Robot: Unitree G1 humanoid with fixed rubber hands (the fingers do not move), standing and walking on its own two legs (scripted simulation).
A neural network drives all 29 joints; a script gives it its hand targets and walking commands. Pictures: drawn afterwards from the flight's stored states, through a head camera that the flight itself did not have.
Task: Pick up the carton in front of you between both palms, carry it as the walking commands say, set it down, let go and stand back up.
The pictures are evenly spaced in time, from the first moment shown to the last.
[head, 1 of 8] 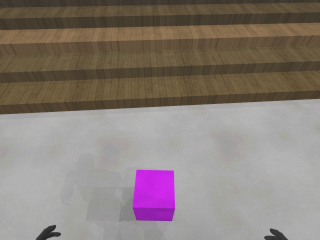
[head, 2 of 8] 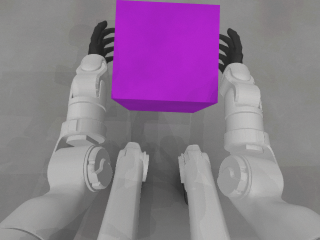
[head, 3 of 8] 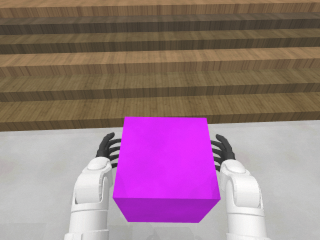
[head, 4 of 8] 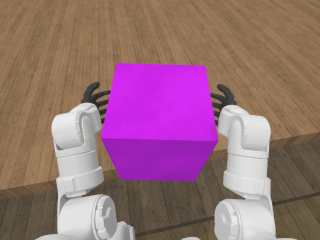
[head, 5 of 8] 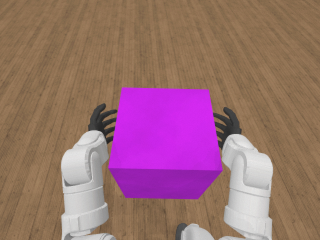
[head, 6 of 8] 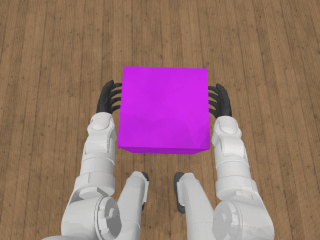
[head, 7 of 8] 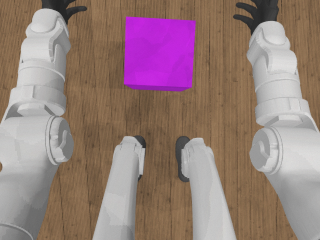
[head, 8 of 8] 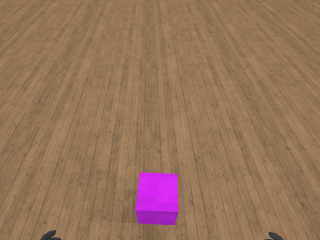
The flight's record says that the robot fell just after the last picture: no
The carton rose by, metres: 1.41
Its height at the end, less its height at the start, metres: +0.67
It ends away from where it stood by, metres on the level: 3.83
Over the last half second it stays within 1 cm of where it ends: yes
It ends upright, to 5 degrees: yes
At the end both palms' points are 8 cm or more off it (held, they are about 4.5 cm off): yes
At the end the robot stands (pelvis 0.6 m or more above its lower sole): yes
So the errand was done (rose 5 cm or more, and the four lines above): yes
